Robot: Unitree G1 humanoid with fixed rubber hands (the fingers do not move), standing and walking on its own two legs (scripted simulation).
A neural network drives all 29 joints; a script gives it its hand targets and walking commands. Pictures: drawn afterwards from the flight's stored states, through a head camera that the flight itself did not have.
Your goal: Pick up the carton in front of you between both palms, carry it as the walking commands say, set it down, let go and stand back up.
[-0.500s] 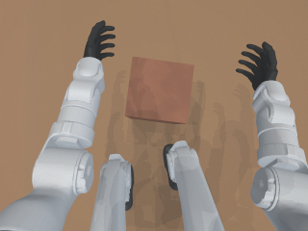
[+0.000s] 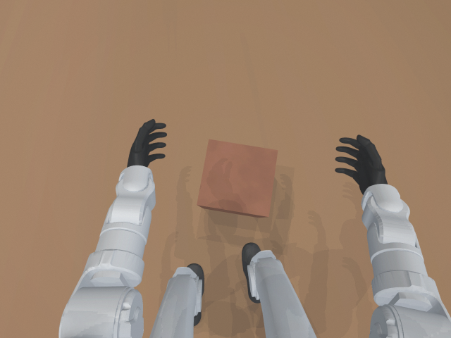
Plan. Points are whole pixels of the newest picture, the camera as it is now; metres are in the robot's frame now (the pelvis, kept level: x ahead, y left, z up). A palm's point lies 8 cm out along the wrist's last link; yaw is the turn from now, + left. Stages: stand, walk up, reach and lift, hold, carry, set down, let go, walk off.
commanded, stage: let go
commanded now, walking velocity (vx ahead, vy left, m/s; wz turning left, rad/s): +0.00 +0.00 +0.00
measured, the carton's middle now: (236, 182) +0.43 -0.07 -0.55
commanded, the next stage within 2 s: stand in 1.08 s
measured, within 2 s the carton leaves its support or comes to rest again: neither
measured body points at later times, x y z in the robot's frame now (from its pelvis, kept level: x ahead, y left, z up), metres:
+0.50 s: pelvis +0.06 +0.01 +0.09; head +0.15 +0.01 +0.53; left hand +0.30 +0.21 -0.01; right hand +0.23 -0.24 +0.01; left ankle +0.02 +0.13 -0.64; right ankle +0.07 -0.10 -0.64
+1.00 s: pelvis +0.07 +0.04 +0.09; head +0.08 +0.03 +0.54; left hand +0.25 +0.26 +0.02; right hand +0.23 -0.22 +0.02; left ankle +0.02 +0.13 -0.64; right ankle +0.07 -0.10 -0.64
